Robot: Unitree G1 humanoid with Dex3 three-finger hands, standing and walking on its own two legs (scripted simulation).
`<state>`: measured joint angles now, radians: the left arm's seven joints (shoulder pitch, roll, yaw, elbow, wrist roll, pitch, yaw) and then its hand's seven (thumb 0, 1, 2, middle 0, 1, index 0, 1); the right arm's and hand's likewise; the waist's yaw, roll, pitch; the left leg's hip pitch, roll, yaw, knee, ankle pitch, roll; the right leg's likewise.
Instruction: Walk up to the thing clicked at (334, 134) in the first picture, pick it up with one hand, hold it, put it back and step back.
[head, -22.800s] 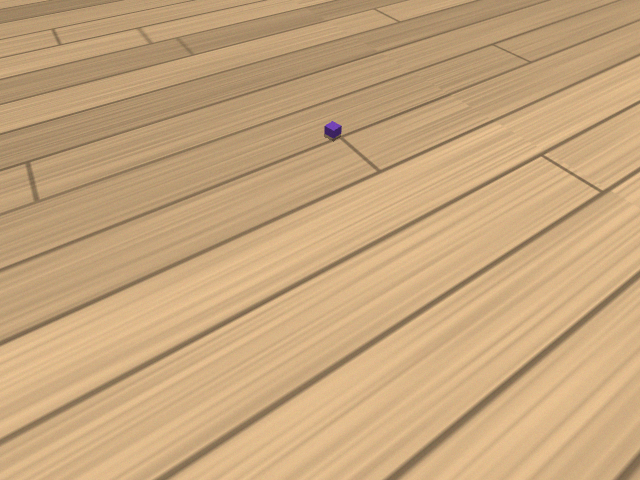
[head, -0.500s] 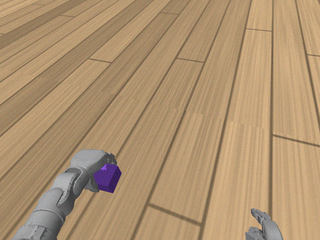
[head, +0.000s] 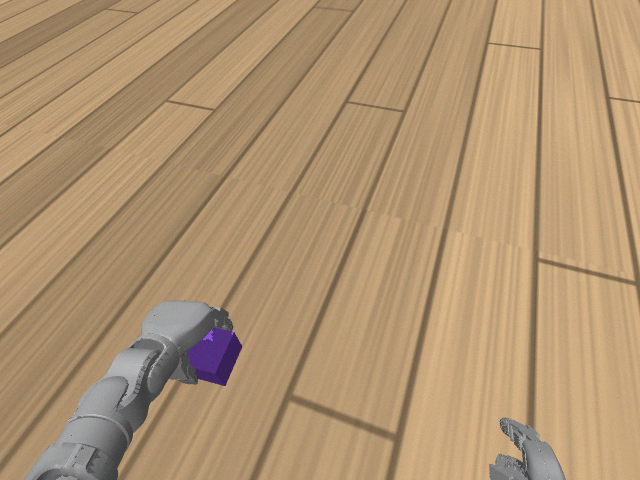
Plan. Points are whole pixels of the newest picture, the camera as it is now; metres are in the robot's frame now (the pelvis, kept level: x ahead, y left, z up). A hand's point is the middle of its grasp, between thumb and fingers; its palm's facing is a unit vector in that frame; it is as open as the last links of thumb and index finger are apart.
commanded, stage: crouch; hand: left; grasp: from above
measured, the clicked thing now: (209, 354) +0.30 +0.20 -0.09
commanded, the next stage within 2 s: lower in 1.78 s
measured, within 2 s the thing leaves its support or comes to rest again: neither
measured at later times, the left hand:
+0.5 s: hand (228, 370) +0.35 +0.22 -0.29, palm faces -0.41 +0.09 -0.91, open 9.0 cm
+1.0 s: hand (248, 381) +0.39 +0.23 -0.48, palm faces -0.43 +0.06 -0.90, open 9.0 cm
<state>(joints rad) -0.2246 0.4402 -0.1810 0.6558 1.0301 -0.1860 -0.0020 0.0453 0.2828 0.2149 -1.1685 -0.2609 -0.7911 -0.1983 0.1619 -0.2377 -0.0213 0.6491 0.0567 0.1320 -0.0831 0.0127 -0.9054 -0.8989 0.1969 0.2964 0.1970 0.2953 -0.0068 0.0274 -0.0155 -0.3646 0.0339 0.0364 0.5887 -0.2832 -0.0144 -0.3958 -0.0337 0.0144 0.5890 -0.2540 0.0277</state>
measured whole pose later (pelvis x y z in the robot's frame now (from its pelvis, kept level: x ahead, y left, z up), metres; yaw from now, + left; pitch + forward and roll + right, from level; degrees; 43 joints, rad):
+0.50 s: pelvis -0.05 +0.01 -0.17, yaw +0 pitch +28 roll -3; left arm -0.66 0.44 -0.13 1.15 1.23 -0.13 0.35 0.02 0.27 0.23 -1.19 -0.24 -0.79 -0.24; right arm 0.22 -0.25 -0.09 0.74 -0.04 0.05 -0.04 0.01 -0.91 -0.90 0.20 0.30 0.20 0.30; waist -0.12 0.03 -0.18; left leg -1.46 0.04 -0.03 1.54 -0.58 0.00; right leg -1.45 -0.03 0.00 1.48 -0.52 0.04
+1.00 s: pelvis -0.07 +0.01 -0.33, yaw -1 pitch +37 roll -5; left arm -0.89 0.56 -0.03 1.31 1.29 -0.18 0.37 0.02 0.27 0.23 -1.19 -0.24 -0.79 -0.22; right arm 0.16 -0.24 -0.03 0.74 -0.10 -0.05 0.06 0.01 -0.90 -0.90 0.20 0.30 0.20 0.30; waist -0.21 0.02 -0.16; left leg -2.04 0.01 -0.08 2.06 -0.68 -0.01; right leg -2.01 -0.04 -0.01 1.99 -0.63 0.05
